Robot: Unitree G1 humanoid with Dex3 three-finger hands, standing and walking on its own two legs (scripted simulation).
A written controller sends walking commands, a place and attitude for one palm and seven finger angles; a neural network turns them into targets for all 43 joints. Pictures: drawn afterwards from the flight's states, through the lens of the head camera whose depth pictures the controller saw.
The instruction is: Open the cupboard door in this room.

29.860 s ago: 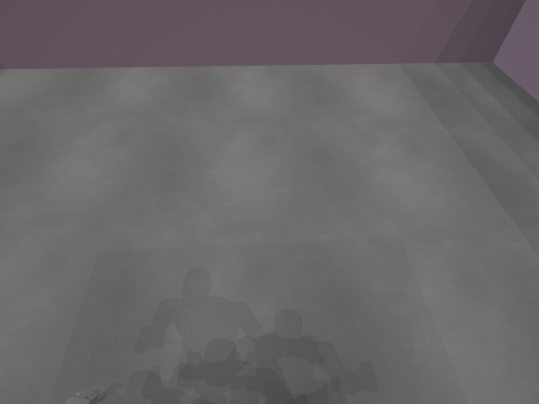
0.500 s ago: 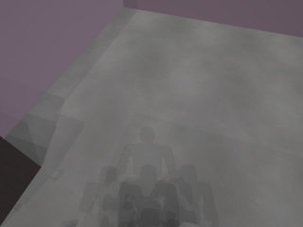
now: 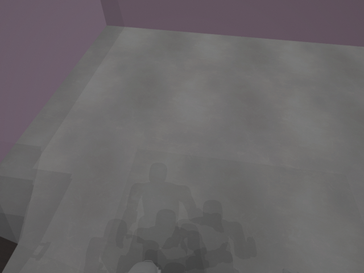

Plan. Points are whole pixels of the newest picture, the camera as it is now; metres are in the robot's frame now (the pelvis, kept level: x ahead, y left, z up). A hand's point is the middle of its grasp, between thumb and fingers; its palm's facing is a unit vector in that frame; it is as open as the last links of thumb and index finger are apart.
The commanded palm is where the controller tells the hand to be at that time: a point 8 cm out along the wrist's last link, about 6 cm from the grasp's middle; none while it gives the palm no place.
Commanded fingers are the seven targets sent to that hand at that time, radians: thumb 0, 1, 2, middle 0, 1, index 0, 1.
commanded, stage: turn to face it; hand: left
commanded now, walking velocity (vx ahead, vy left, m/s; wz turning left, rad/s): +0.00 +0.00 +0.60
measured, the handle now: out of the picture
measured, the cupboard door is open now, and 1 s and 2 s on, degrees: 0 0 0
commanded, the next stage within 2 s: none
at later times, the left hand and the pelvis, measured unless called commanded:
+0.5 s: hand out of the picture +0.13 +0.26 -0.17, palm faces +0.16 -0.97 -0.20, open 7.4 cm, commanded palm none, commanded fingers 0.00 0.90 0.90 -0.20 -0.30 -0.20 -0.30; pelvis +0.06 +0.05 +0.00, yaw +10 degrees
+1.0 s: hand out of the picture +0.06 +0.19 -0.15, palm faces +0.47 -0.84 -0.29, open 7.4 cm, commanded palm none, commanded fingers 0.00 0.90 0.90 -0.20 -0.30 -0.20 -0.30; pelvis +0.07 -0.02 +0.00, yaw +30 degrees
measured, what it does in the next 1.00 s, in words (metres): steps on the spot, turning left: left foot, then right foot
